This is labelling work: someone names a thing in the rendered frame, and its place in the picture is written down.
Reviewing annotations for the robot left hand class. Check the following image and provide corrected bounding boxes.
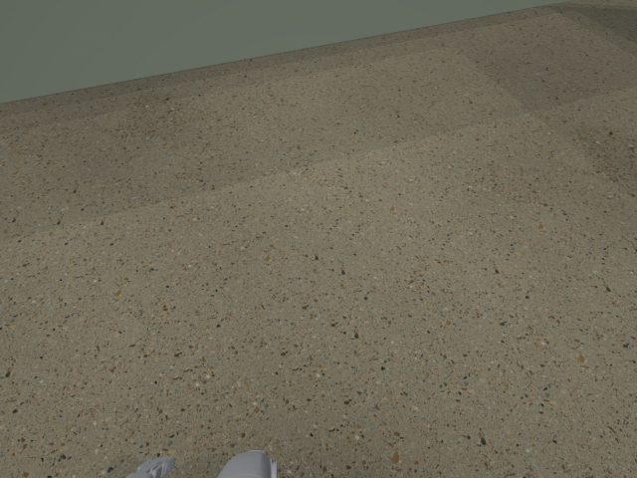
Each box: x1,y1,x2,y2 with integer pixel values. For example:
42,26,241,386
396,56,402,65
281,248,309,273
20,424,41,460
126,456,175,478

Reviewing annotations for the robot left thigh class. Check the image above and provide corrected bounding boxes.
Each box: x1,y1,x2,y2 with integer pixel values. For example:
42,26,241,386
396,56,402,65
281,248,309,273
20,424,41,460
217,451,278,478

